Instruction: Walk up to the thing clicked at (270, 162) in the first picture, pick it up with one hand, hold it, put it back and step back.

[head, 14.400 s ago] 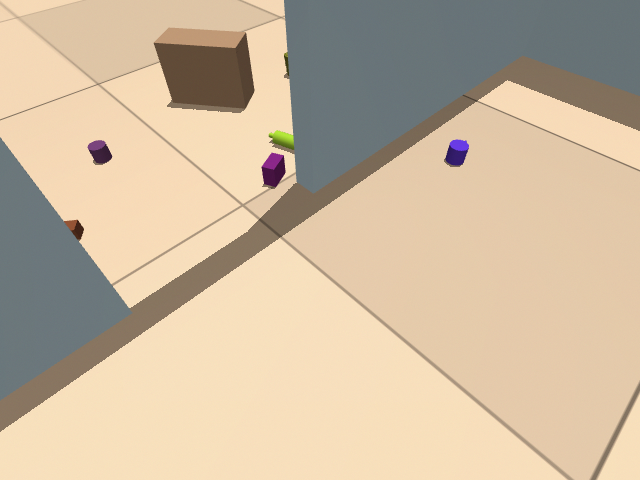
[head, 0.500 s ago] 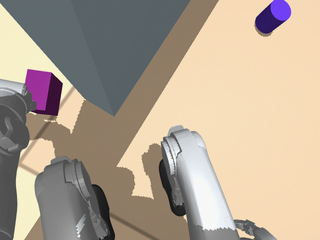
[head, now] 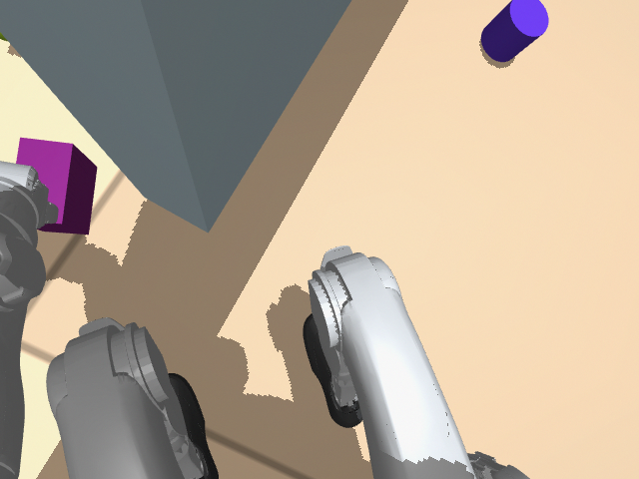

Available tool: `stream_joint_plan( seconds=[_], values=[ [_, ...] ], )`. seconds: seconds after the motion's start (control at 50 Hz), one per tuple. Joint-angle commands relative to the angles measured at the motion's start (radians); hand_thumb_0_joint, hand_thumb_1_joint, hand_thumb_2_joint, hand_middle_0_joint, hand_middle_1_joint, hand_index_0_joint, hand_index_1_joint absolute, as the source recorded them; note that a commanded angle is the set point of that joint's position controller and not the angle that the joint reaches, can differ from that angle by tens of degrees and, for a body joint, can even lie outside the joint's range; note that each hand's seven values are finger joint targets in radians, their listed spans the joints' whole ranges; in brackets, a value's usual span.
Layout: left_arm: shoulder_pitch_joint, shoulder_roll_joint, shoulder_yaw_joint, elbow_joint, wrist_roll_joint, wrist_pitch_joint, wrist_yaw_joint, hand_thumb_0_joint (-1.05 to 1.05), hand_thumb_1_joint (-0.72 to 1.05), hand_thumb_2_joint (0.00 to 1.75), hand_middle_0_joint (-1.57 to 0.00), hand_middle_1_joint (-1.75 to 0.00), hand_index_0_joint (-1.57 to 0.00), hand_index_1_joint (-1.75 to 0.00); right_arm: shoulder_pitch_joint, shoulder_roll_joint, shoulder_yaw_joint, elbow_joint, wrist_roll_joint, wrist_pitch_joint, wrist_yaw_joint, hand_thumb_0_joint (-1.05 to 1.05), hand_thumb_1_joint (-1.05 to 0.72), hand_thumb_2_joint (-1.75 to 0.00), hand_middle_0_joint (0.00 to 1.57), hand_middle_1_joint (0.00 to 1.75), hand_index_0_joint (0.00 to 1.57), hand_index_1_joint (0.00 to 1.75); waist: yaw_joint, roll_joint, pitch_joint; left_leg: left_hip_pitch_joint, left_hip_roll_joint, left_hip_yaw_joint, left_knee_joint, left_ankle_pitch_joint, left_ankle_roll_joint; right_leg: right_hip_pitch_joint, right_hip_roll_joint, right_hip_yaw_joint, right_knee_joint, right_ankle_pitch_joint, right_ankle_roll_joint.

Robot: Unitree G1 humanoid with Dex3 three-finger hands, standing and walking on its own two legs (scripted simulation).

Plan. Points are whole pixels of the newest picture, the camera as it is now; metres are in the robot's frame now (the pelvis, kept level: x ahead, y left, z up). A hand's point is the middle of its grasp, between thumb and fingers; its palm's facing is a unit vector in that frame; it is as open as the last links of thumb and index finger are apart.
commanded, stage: rise first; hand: left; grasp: from above
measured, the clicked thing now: (57, 190) +0.52 +0.24 -0.29
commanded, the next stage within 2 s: none
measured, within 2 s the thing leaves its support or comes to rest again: neither
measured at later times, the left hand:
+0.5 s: hand out of the picture +0.48 +0.27 -0.17, palm faces -0.04 -0.46 -0.89, open 14.2 cm
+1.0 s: hand (2, 205) +0.48 +0.27 -0.18, palm faces -0.05 -0.45 -0.89, open 14.3 cm
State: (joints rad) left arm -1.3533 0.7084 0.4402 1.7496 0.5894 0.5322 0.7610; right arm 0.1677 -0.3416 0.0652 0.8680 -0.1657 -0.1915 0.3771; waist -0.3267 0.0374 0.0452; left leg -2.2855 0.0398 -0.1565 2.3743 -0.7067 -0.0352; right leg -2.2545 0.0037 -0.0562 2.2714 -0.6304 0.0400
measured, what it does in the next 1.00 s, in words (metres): stands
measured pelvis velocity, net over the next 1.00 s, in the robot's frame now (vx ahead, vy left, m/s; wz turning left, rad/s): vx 0.00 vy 0.00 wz -0.03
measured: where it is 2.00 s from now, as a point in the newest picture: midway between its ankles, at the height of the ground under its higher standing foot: (269, 421)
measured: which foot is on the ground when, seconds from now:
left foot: down 0.00-1.00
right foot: down 0.00-1.00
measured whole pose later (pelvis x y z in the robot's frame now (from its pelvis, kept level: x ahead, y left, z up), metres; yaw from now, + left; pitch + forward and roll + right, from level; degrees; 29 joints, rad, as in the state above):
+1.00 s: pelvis +0.00 +0.00 +0.00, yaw -2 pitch +33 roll -9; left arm -1.39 0.79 0.44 1.76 0.54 0.55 0.84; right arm 0.15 -0.37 0.12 0.83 -0.17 -0.19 0.45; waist -0.37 0.00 0.13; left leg -2.27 0.04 -0.20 2.39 -0.71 -0.04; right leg -2.22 0.01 -0.09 2.26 -0.62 0.04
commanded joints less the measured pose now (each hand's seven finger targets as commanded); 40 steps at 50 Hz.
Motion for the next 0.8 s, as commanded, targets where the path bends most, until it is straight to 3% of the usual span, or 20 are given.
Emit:
stream_joint_plan(
  seconds=[0.0, 0.06, 0.1, 0.18, 0.28, 0.38, 0.5, 0.6, 0.68, 0.76, 0.78],
  values=[
    [-0.330, 0.202, -0.038, -0.096, 0.033, -0.007, 0.040, 0.00, -0.55, 1.01, -0.09, -1.02, -0.07, -1.04, 0.259, -0.266, -0.056, 0.034, -0.004, -0.003, 0.007, 0.00, -0.91, -0.90, 0.20, 0.30, 0.20, 0.30, -0.062, 0.245, -0.709, 0.417, -0.013, 0.092, -0.231, 0.176, 0.035, 0.450, 0.030, -0.121, -0.237, 0.195, -0.036],
    [-0.330, 0.220, -0.025, -0.075, 0.035, -0.005, 0.054, 0.00, -0.55, 1.01, -0.09, -1.01, -0.07, -1.03, 0.261, -0.277, -0.057, 0.032, 0.004, -0.007, 0.011, 0.00, -0.91, -0.90, 0.20, 0.30, 0.20, 0.30, -0.053, 0.258, -0.706, 0.416, -0.011, 0.087, -0.232, 0.161, 0.037, 0.445, 0.032, -0.124, -0.237, 0.187, -0.037],
    [-0.336, 0.215, -0.031, -0.090, 0.032, -0.006, 0.056, 0.00, -0.61, 1.07, -0.09, -0.99, -0.04, -1.04, 0.259, -0.276, -0.053, 0.030, -0.001, -0.008, 0.016, 0.00, -0.91, -0.90, 0.20, 0.30, 0.20, 0.30, -0.062, 0.251, -0.706, 0.409, -0.012, 0.090, -0.228, 0.171, 0.039, 0.463, 0.033, -0.123, -0.240, 0.197, -0.033],
    [-0.373, 0.242, -0.018, -0.102, 0.026, -0.005, 0.074, 0.00, -0.56, 1.02, -0.09, -1.00, -0.07, -1.02, 0.258, -0.283, -0.047, 0.032, -0.004, -0.008, 0.022, 0.00, -0.91, -0.90, 0.20, 0.30, 0.20, 0.30, -0.062, 0.264, -0.719, 0.405, -0.010, 0.092, -0.220, 0.188, 0.039, 0.490, 0.035, -0.123, -0.240, 0.223, -0.031],
    [-0.368, 0.235, -0.029, -0.091, 0.028, -0.005, 0.084, 0.00, -0.55, 1.01, -0.10, -0.98, -0.08, -1.01, 0.247, -0.276, -0.031, 0.034, -0.014, -0.011, 0.033, 0.00, -0.91, -0.90, 0.20, 0.30, 0.20, 0.30, -0.088, 0.272, -0.685, 0.430, -0.008, 0.084, -0.213, 0.181, 0.037, 0.465, 0.031, -0.131, -0.236, 0.220, -0.031],
    [-0.386, 0.222, -0.037, -0.099, 0.007, -0.004, 0.089, 0.00, -0.56, 1.01, -0.09, -1.00, -0.07, -1.03, 0.246, -0.294, -0.029, 0.031, -0.018, -0.011, 0.043, 0.00, -0.91, -0.90, 0.20, 0.30, 0.20, 0.30, -0.103, 0.300, -0.676, 0.447, -0.004, 0.073, -0.226, 0.173, 0.031, 0.460, 0.032, -0.142, -0.229, 0.217, -0.035],
    [-0.393, 0.226, -0.054, -0.105, 0.008, 0.003, 0.088, 0.00, -0.57, 1.02, -0.08, -1.00, -0.06, -1.03, 0.256, -0.308, -0.022, 0.034, -0.011, -0.010, 0.054, 0.00, -0.91, -0.90, 0.20, 0.30, 0.20, 0.30, -0.108, 0.328, -0.675, 0.481, 0.000, 0.055, -0.235, 0.178, 0.025, 0.437, 0.030, -0.155, -0.218, 0.225, -0.039],
    [-0.380, 0.244, -0.044, -0.101, -0.008, 0.008, 0.091, 0.00, -0.59, 1.04, -0.08, -0.99, -0.05, -1.03, 0.259, -0.308, -0.011, 0.015, -0.005, -0.002, 0.061, 0.00, -0.92, -0.90, 0.20, 0.30, 0.20, 0.30, -0.101, 0.309, -0.689, 0.455, -0.003, 0.072, -0.221, 0.227, 0.029, 0.503, 0.040, -0.143, -0.224, 0.275, -0.032],
    [-0.363, 0.264, -0.047, -0.100, 0.005, 0.016, 0.094, 0.00, -0.59, 1.04, -0.08, -1.00, -0.05, -1.03, 0.249, -0.311, -0.010, 0.013, -0.002, 0.001, 0.064, 0.00, -0.92, -0.90, 0.20, 0.30, 0.20, 0.30, -0.104, 0.289, -0.672, 0.433, -0.006, 0.069, -0.215, 0.197, 0.040, 0.501, 0.039, -0.145, -0.233, 0.255, -0.027],
    [-0.363, 0.287, -0.025, -0.126, 0.005, 0.015, 0.108, 0.00, -0.59, 1.03, -0.09, -0.99, -0.05, -1.02, 0.261, -0.309, -0.013, 0.012, 0.002, 0.002, 0.071, 0.00, -0.92, -0.90, 0.20, 0.30, 0.20, 0.30, -0.083, 0.302, -0.712, 0.433, -0.003, 0.074, -0.212, 0.222, 0.039, 0.542, 0.040, -0.141, -0.231, 0.283, -0.025],
    [-0.353, 0.283, -0.022, -0.103, -0.002, 0.021, 0.109, 0.00, -0.59, 1.03, -0.08, -0.99, -0.05, -1.02, 0.239, -0.306, -0.008, -0.007, -0.005, 0.000, 0.072, 0.00, -0.92, -0.90, 0.20, 0.30, 0.20, 0.30, -0.097, 0.286, -0.688, 0.432, -0.006, 0.072, -0.210, 0.218, 0.043, 0.540, 0.038, -0.145, -0.233, 0.286, -0.023]
  ],
)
